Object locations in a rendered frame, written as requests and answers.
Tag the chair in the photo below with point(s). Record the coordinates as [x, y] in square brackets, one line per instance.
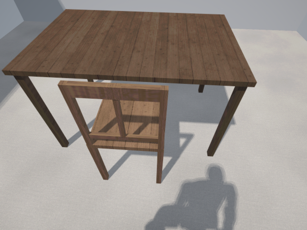
[130, 117]

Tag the table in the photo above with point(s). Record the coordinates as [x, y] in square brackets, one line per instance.
[165, 47]

